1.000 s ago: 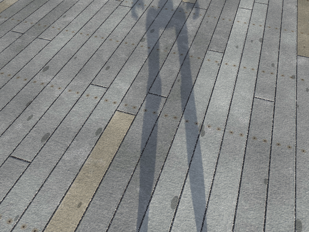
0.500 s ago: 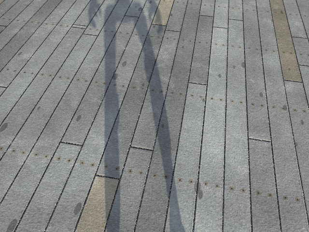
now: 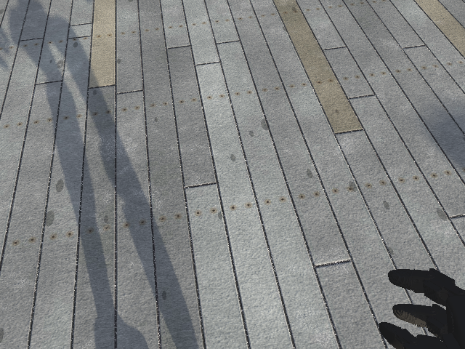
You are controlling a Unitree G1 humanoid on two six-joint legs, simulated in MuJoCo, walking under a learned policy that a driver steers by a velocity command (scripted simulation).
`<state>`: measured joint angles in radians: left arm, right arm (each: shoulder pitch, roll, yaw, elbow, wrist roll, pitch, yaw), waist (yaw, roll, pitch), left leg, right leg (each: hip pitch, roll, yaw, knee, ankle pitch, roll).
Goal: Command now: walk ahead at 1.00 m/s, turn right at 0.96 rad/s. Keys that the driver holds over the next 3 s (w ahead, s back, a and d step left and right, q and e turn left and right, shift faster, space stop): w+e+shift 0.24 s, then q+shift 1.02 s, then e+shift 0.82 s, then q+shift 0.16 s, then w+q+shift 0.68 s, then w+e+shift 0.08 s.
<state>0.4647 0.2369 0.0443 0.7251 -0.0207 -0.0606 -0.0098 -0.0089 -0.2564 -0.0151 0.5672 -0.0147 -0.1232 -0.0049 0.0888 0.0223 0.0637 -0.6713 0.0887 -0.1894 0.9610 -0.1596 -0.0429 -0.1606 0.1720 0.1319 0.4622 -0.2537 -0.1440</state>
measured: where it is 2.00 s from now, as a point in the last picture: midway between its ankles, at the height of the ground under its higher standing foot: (267, 335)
